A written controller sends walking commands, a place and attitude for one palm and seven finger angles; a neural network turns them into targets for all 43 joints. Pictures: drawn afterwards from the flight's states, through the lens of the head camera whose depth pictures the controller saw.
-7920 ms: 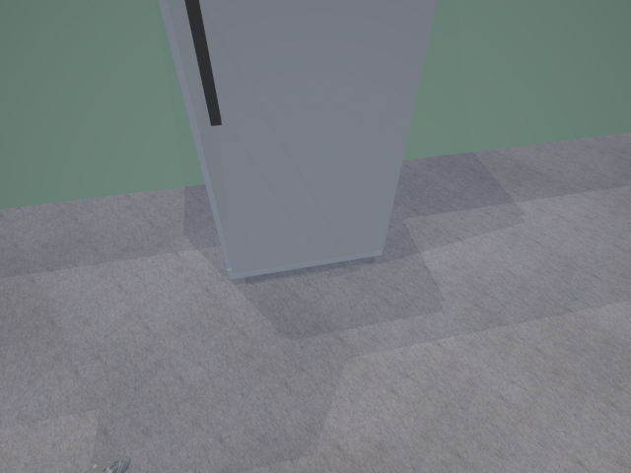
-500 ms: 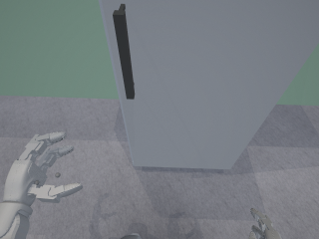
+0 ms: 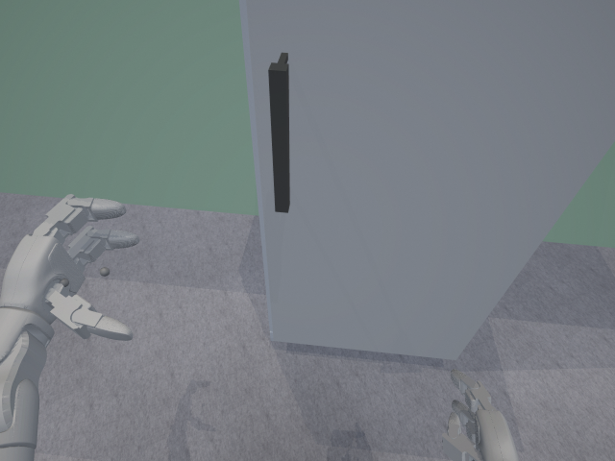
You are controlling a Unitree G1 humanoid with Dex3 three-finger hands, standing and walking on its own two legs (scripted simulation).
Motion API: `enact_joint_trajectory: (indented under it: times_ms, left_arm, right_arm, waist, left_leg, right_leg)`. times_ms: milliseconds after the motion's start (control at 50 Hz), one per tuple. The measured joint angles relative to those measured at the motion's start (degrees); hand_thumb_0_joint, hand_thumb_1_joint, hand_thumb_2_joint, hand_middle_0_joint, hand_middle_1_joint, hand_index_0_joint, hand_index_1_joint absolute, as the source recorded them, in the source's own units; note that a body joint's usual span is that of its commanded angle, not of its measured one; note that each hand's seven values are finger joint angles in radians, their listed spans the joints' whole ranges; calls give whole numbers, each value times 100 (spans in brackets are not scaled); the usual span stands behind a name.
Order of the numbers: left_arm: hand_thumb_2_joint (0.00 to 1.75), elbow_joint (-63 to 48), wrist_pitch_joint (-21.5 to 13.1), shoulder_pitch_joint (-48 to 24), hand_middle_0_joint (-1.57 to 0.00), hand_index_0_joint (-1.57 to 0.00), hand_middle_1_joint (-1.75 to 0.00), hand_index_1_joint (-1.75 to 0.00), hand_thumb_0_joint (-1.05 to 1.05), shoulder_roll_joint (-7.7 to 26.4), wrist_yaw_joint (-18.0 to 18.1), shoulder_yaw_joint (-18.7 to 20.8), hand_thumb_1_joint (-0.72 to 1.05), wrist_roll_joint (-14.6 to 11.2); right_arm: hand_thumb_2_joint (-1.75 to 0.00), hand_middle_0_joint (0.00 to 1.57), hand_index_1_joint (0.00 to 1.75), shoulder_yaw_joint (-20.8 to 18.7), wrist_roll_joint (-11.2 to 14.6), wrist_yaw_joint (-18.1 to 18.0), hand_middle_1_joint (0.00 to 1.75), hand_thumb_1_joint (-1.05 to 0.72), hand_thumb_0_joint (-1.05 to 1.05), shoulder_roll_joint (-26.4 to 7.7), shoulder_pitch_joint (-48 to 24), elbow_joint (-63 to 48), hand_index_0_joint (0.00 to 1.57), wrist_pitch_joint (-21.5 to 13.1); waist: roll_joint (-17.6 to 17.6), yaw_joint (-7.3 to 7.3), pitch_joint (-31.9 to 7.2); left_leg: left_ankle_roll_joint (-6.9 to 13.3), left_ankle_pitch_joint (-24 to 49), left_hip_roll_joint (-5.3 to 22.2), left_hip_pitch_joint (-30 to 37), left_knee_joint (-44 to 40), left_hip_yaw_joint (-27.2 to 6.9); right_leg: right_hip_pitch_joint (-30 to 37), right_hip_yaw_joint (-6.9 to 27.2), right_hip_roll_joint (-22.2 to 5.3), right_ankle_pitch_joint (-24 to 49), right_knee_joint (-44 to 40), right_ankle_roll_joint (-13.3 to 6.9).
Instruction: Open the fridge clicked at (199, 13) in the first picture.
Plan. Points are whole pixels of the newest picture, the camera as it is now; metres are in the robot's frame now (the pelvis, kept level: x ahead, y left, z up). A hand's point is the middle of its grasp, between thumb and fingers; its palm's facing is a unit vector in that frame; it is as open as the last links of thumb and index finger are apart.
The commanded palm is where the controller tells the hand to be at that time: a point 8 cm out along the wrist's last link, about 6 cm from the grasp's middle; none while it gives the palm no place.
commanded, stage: raise the hand to about handle height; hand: left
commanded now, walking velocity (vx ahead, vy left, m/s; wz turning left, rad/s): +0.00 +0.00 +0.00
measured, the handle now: (283, 140) +0.57 +0.12 +0.13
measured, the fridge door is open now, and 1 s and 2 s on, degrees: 0 0 0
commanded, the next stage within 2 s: move the hooked fingers beside the handle in 0.60 s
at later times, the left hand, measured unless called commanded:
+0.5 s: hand (127, 256) +0.27 +0.25 +0.16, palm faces +0.10 -0.99 -0.03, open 14.0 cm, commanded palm +0.24 +0.29 +0.16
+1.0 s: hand (172, 234) +0.31 +0.21 +0.16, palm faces +0.03 -1.00 -0.02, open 14.0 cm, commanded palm +0.29 +0.26 +0.15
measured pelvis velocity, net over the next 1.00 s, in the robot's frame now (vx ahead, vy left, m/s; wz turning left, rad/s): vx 0.01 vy -0.04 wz -0.01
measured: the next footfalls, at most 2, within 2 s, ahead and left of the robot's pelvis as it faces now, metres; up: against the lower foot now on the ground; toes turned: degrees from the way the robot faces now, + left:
none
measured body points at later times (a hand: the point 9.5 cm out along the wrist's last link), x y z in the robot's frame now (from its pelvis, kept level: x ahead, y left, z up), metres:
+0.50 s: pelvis +0.00 -0.03 +0.01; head -0.01 -0.04 +0.46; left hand +0.26 +0.30 +0.16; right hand +0.18 -0.27 -0.06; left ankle +0.04 +0.09 -0.73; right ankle +0.00 -0.13 -0.73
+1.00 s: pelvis +0.01 -0.04 +0.00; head +0.00 -0.05 +0.45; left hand +0.31 +0.26 +0.16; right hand +0.19 -0.27 -0.07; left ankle +0.04 +0.09 -0.73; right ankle +0.00 -0.13 -0.73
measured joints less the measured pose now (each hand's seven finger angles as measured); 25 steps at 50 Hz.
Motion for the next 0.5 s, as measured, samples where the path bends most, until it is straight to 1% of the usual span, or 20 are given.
enact_joint_trajectory:
  times_ms: [60, 160, 220, 280, 340, 400, 500]
  left_arm:
    - [30, 166, 26, -273, -30, -30, -120, -119, -1, 124, -78, 129, -49, -43]
    - [30, 774, 448, -661, -30, -30, -120, -120, -1, 396, -255, 267, -50, -72]
    - [30, 925, 595, -632, -30, -30, -120, -120, -1, 403, -322, 238, -50, -74]
    - [30, 771, 528, -436, -30, -29, -120, -120, -1, 256, -323, 177, -50, -57]
    - [30, 563, 312, -268, -30, -29, -120, -120, -1, 99, -259, 169, -50, -73]
    - [30, 547, 147, -261, -30, -30, -120, -120, -2, 38, -176, 240, -50, -88]
    - [30, 711, 195, -408, -30, -30, -120, -120, -2, 79, -85, 288, -50, -23]
  right_arm:
    - [-90, 21, 30, 21, 31, -36, 30, -90, 1, -11, 42, 101, 20, 23]
    - [-90, 21, 30, 5, 118, -72, 30, -90, 1, -84, 107, 154, 20, 106]
    - [-90, 21, 30, -51, 134, -41, 30, -90, 1, -155, 134, 131, 20, 120]
    - [-90, 21, 30, -116, 115, -9, 30, -90, 2, -204, 160, 117, 20, 101]
    - [-90, 21, 30, -157, 77, 2, 30, -90, 2, -211, 172, 140, 20, 52]
    - [-90, 21, 30, -176, 70, -7, 30, -90, 2, -189, 169, 174, 20, 18]
    - [-90, 21, 30, -198, 99, -58, 30, -90, 2, -202, 125, 177, 20, -6]
  waist:
    - [6, -17, 12]
    - [63, -95, -4]
    - [106, -139, 1]
    - [112, -159, 18]
    - [81, -158, 32]
    - [40, -148, 32]
    - [99, -122, 51]
  left_leg:
    - [-25, 75, 7, 125, -138, -16]
    - [-70, 195, 27, 223, -331, -33]
    - [-93, 232, 52, 215, -377, -22]
    - [-120, 237, 83, 229, -400, 3]
    - [-154, 231, 118, 274, -421, 15]
    - [-194, 228, 148, 316, -440, 3]
    - [-243, 218, 181, 352, -439, -38]
  right_leg:
    - [117, -15, 14, 61, -120, -20]
    - [190, -30, 43, 144, -258, -60]
    - [157, -17, 67, 167, -271, -85]
    - [141, 11, 96, 166, -260, -112]
    - [164, 27, 130, 154, -258, -145]
    - [197, 20, 162, 136, -257, -181]
    - [243, -17, 199, 113, -260, -225]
